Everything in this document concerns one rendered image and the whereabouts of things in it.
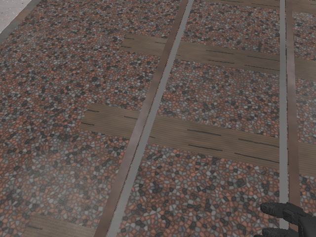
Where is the right robot hand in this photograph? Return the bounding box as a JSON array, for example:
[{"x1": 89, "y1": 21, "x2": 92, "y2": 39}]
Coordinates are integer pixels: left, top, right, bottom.
[{"x1": 254, "y1": 202, "x2": 316, "y2": 237}]

